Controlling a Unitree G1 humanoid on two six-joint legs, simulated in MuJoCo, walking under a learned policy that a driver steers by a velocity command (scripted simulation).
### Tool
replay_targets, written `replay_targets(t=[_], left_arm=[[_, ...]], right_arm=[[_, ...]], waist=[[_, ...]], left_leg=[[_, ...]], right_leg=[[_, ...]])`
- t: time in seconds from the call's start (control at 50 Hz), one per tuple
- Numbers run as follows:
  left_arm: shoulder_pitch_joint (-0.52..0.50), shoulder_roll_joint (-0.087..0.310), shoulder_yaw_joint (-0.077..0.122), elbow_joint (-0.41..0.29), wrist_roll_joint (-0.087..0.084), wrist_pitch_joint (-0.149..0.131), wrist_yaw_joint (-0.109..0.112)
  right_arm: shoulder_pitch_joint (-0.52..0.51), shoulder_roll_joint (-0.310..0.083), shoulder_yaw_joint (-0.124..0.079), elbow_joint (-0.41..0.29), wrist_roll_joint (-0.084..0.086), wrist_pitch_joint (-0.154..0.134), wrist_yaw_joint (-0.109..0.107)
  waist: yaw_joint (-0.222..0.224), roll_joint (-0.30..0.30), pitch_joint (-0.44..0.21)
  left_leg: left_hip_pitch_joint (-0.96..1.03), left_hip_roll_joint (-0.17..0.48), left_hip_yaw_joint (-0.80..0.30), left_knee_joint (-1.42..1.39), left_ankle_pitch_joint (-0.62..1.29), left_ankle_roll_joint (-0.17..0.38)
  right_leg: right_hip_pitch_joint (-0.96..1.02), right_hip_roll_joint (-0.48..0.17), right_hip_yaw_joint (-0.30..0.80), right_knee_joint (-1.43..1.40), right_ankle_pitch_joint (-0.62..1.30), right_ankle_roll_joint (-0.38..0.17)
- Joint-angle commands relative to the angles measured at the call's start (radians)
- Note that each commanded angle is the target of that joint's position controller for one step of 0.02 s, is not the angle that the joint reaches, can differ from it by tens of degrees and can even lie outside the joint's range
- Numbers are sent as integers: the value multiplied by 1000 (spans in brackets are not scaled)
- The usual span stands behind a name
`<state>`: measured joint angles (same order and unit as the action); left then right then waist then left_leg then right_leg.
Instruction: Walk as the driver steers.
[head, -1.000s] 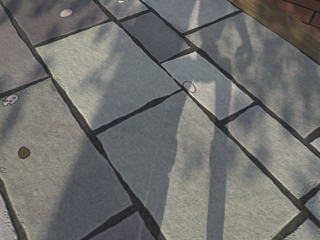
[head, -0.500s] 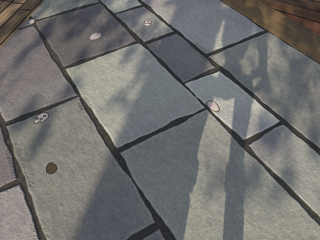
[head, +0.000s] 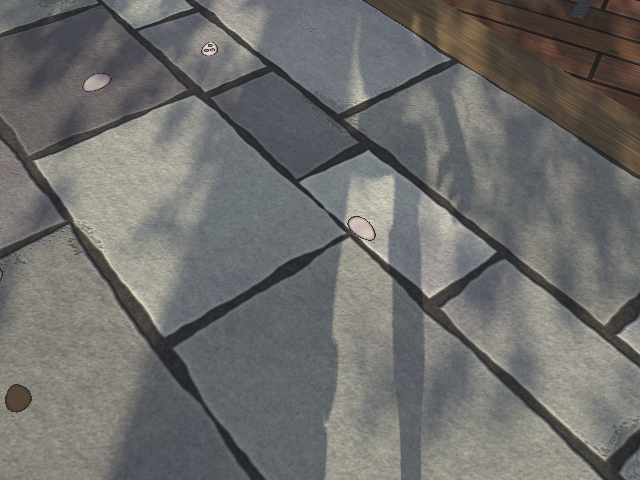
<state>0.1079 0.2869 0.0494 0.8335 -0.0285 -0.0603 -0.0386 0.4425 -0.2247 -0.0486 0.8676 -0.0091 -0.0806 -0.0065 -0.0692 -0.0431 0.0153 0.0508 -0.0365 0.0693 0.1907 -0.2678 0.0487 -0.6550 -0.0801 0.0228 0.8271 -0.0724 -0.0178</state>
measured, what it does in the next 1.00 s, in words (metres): walks ahead, turning right: right foot, then left foot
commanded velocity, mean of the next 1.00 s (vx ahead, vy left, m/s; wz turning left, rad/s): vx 0.32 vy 0.00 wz -0.53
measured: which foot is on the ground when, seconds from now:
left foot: down 0.00-0.20, up 0.22-0.64, down 0.66-1.00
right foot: up 0.00-0.18, down 0.20-0.66, up 0.68-1.00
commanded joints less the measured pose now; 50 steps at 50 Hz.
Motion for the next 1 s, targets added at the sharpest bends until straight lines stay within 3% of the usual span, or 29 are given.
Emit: replay_targets(t=[0.02, 0.08, 0.12, 0.16, 0.18, 0.2, 0.22, 0.24, 0.26, 0.28, 0.3, 0.32, 0.36, 0.4, 0.46, 0.5, 0.58, 0.62, 0.64, 0.66, 0.68, 0.7, 0.72, 0.74, 0.76, 0.8, 0.84, 0.88, 1.0], left_arm=[[-188, 6, -15, -121, 3, -13, -11], [-231, 22, -13, -155, 0, -14, -26], [-217, 47, -2, -170, 1, -18, -37], [-84, 100, 29, -150, 0, -11, -38], [77, 146, 57, -111, -3, -5, -31], [242, 207, 85, -82, -2, 8, -11], [256, 288, 96, -89, -1, 8, -2], [281, 216, 77, -96, 5, 4, 3], [233, 176, 67, -91, 13, -4, 6], [161, 152, 59, -109, 10, -12, 7], [93, 131, 53, -128, 16, -17, 6], [55, 109, 45, -145, 29, -20, 8], [44, 107, 46, -155, 22, -22, 13], [73, 126, 51, -148, 16, -25, 23], [131, 153, 59, -138, 9, -17, 39], [175, 161, 62, -125, 4, -1, 48], [238, 152, 64, -110, -2, 36, 65], [207, 143, 64, -132, 6, 49, 74], [170, 128, 59, -151, 5, 51, 75], [171, 80, 43, -177, 17, 47, 72], [356, 5, 23, -165, 34, 42, 67], [445, 108, 27, -167, 7, 40, 59], [365, 181, 51, -155, -5, 56, 64], [261, 197, 60, -178, -5, 75, 70], [220, 188, 64, -187, -1, 96, 76], [225, 126, 55, -203, -1, 119, 78], [230, 83, 46, -212, 5, 121, 80], [197, 76, 41, -231, 15, 120, 75], [122, 106, 47, -274, 15, 128, 42]], right_arm=[[-3, -177, -38, -38, 2, -17, -13], [11, -179, -40, -14, 13, -13, -11], [-9, -198, -45, -16, 14, -3, -14], [-29, -226, -53, -26, 7, 17, -27], [-46, -230, -52, -36, 6, 27, -33], [-44, -227, -45, -58, -1, 25, -40], [64, -64, 4, -102, -21, -2, -16], [-30, -142, -6, -111, 16, -49, 0], [-131, -193, -21, -150, 55, -70, 7], [-169, -193, -17, -162, 48, -83, 1], [-179, -191, -23, -158, 23, -83, -9], [-160, -195, -31, -156, 7, -72, -13], [-138, -174, -30, -167, -6, -46, -14], [-183, -153, -25, -193, -15, -29, -18], [-320, -122, -11, -238, -16, -29, -17], [-402, -107, -4, -261, -15, -37, -10], [-445, -148, -18, -286, 2, -42, 9], [-397, -176, -31, -277, 0, -46, 13], [-335, -185, -37, -264, -6, -52, 9], [-247, -230, -46, -261, -26, -56, 2], [-208, -267, -46, -273, -45, -41, -7], [-160, -254, -54, -248, -9, -18, 3], [-214, -188, -38, -282, -5, -2, -2], [-265, -149, -24, -289, -8, 16, -9], [-309, -134, -15, -291, -12, 30, -12], [-354, -155, -21, -274, -21, 42, -14], [-360, -163, -29, -260, -23, 41, -15], [-361, -180, -38, -249, -15, 43, -19], [-380, -226, -57, -225, 8, 65, -13]], waist=[[-22, 118, 102], [-16, 113, 125], [18, 130, 90], [100, 175, -23], [184, 162, -112], [254, 88, -200], [131, -192, -318], [199, -104, -410], [198, -76, -240], [153, 20, -142], [105, 66, -83], [64, 52, -64], [33, 20, -45], [38, 15, -17], [89, 7, 6], [125, -6, 5], [132, -45, -51], [95, -73, -77], [52, -72, -104], [19, -9, -218], [93, 248, -352], [87, 365, -473], [56, 220, -375], [44, 149, -262], [54, 122, -186], [93, 168, -86], [96, 197, -91], [87, 186, -126], [71, 196, -120]], left_leg=[[-91, 238, -43, -117, 277, 111], [-23, 276, 2, -93, 362, 100], [49, 291, 41, 4, 667, 77], [91, 290, 77, 230, 1034, 46], [14, 265, 100, 441, 1072, 19], [-237, 233, 91, 728, 821, -17], [-677, 15, 24, 1126, -200, -85], [-784, -9, -196, 1260, -292, -62], [-872, 49, -198, 1243, -199, -39], [-835, 97, -186, 1156, -106, -27], [-769, 128, -179, 1069, -62, -33], [-693, 151, -187, 1026, -35, -39], [-642, 165, -171, 952, -23, -67], [-641, 159, -143, 847, 40, -99], [-621, 121, -128, 591, 261, -117], [-548, 62, -106, 435, 366, -119], [-499, 3, -145, 309, 340, -106], [-460, 3, -164, 267, 275, -74], [-366, 24, -152, 198, 355, -46], [-141, 156, -232, 227, 573, 17], [185, 438, -498, 330, 1013, 170], [263, 559, -744, 295, 763, 275], [173, 482, -652, 250, 558, 239], [61, 414, -508, 226, 460, 190], [-55, 361, -419, 200, 425, 172], [-258, 281, -273, 128, 376, 153], [-279, 277, -206, 102, 429, 176], [-251, 315, -182, 99, 468, 200], [-266, 352, -107, 91, 276, 180]], right_leg=[[-8, 24, -47, -164, 134, 10], [6, 38, -57, -238, 125, -29], [53, 74, -91, -254, 59, -70], [218, 142, -139, -229, -30, -114], [437, 175, -142, -259, -11, -147], [748, 84, 34, -265, -52, -194], [1078, -209, 635, -355, -278, -390], [1108, -247, 863, -526, -421, -413], [993, -217, 704, -558, -370, -352], [817, -170, 571, -569, -264, -317], [661, -129, 480, -581, -144, -294], [557, -93, 416, -604, -59, -286], [444, -70, 363, -636, 22, -300], [356, -43, 296, -648, 76, -295], [316, 17, 235, -629, 49, -241], [304, 48, 211, -574, 142, -203], [441, 25, 318, -423, 183, -158], [509, 15, 385, -316, 209, -132], [500, 48, 376, -230, 208, -99], [418, 102, 325, -29, 79, -55], [169, 232, 216, 262, -620, 13], [40, 185, 174, 458, -675, 37], [-8, 135, 171, 544, -573, 74], [-38, 112, 121, 545, -492, 96], [-24, 87, 103, 525, -451, 111], [75, 65, 50, 416, -402, 114], [120, 63, 14, 322, -383, 116], [144, 36, 12, 229, -342, 109], [281, 24, -37, -19, -254, 51]])
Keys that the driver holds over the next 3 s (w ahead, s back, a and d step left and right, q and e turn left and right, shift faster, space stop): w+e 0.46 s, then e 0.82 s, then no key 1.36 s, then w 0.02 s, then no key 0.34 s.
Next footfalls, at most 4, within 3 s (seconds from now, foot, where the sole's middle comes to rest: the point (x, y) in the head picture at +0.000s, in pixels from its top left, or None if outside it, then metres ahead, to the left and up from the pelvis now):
0.20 right None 0.29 -0.14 -0.78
0.66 left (310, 427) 0.60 -0.02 -0.78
1.08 right None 0.42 -0.22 -0.78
1.54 left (323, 434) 0.58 -0.05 -0.78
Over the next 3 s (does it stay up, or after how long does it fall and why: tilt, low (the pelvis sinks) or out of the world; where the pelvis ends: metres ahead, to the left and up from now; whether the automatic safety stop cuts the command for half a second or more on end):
stays up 0.50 -0.10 0.00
